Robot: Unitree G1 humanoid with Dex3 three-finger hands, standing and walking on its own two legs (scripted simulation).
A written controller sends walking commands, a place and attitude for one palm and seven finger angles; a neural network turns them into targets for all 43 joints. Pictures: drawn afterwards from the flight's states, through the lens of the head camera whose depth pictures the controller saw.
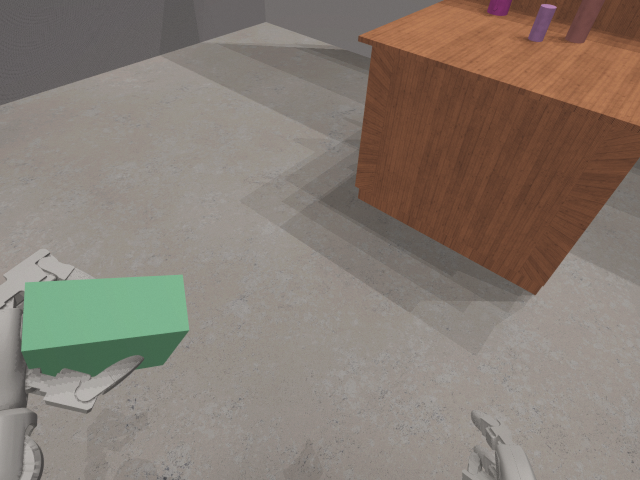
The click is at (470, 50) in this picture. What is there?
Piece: table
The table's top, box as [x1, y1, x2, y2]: [358, 0, 639, 133]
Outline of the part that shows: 358,36 359,41 639,133 639,39 591,28 583,43 573,43 567,41 564,38 571,23 552,19 543,40 541,42 534,42 529,40 527,37 536,15 509,9 508,13 504,16 492,15 486,11 488,4 473,0 443,0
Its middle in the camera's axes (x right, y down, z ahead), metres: +0.74 -0.67 +1.36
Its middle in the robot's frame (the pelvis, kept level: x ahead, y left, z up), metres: +1.50 -0.66 -0.01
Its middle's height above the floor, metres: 0.76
